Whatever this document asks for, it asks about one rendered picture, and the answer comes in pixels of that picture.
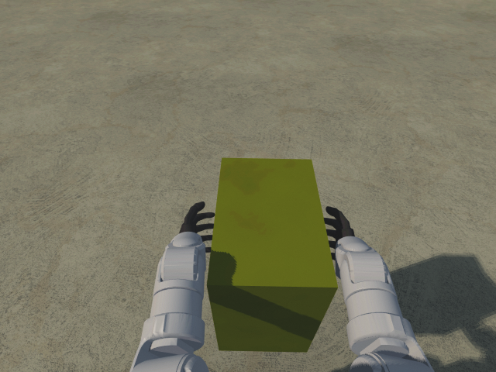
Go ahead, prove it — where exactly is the robot left hand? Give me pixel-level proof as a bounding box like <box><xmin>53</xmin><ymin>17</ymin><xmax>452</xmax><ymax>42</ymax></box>
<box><xmin>179</xmin><ymin>201</ymin><xmax>215</xmax><ymax>253</ymax></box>

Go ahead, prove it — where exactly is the carton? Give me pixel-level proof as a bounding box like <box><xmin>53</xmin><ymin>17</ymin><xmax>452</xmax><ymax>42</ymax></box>
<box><xmin>207</xmin><ymin>158</ymin><xmax>338</xmax><ymax>352</ymax></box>

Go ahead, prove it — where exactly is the right robot forearm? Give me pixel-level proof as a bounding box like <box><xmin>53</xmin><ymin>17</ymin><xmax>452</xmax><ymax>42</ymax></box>
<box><xmin>335</xmin><ymin>236</ymin><xmax>435</xmax><ymax>372</ymax></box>

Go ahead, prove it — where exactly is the robot left upper arm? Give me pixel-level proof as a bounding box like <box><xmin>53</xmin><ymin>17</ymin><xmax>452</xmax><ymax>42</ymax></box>
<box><xmin>132</xmin><ymin>353</ymin><xmax>209</xmax><ymax>372</ymax></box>

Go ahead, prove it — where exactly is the left robot forearm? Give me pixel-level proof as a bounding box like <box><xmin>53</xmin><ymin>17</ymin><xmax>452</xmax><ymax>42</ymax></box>
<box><xmin>130</xmin><ymin>232</ymin><xmax>206</xmax><ymax>372</ymax></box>

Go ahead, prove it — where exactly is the robot right upper arm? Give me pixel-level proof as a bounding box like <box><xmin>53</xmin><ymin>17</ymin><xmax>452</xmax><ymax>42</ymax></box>
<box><xmin>349</xmin><ymin>352</ymin><xmax>433</xmax><ymax>372</ymax></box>

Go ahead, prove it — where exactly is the robot right hand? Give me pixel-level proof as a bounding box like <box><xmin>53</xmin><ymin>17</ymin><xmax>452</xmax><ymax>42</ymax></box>
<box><xmin>324</xmin><ymin>206</ymin><xmax>354</xmax><ymax>260</ymax></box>

